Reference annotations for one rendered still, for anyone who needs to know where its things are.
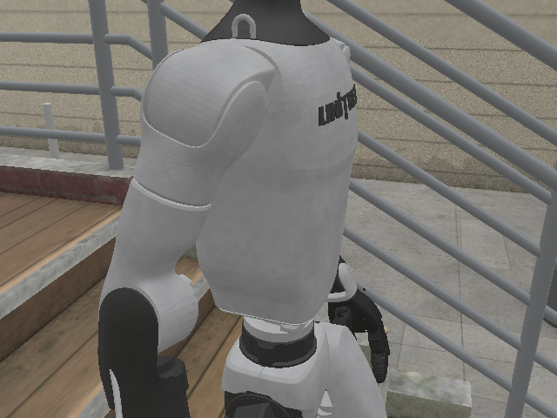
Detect humanoid robot torso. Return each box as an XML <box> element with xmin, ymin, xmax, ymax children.
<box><xmin>196</xmin><ymin>10</ymin><xmax>358</xmax><ymax>418</ymax></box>

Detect robot left forearm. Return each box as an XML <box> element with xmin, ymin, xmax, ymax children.
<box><xmin>325</xmin><ymin>256</ymin><xmax>357</xmax><ymax>302</ymax></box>

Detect robot right forearm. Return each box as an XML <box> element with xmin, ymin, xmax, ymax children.
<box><xmin>97</xmin><ymin>287</ymin><xmax>191</xmax><ymax>418</ymax></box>

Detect robot left thigh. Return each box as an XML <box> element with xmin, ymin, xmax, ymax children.
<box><xmin>315</xmin><ymin>321</ymin><xmax>387</xmax><ymax>418</ymax></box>

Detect robot left hand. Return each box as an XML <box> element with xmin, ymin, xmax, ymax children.
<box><xmin>328</xmin><ymin>288</ymin><xmax>390</xmax><ymax>383</ymax></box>

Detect robot right upper arm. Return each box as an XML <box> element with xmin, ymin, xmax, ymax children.
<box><xmin>98</xmin><ymin>42</ymin><xmax>275</xmax><ymax>353</ymax></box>

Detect robot left upper arm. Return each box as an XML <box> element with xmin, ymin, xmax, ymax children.
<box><xmin>331</xmin><ymin>37</ymin><xmax>351</xmax><ymax>64</ymax></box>

